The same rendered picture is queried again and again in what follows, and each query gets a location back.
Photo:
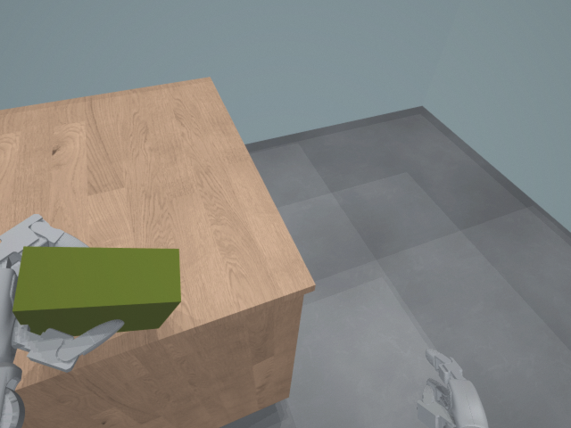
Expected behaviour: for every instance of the left robot hand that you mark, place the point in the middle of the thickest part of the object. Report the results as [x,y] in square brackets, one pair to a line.
[52,348]

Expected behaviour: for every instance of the robot left forearm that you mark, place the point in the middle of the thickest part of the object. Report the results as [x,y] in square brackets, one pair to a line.
[12,410]

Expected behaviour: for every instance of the right robot hand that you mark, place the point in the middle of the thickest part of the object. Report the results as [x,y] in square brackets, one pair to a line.
[457,406]

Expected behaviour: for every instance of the table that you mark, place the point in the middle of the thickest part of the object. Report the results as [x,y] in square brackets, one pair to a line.
[160,167]

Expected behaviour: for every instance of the sponge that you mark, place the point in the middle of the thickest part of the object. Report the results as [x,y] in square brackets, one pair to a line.
[74,289]

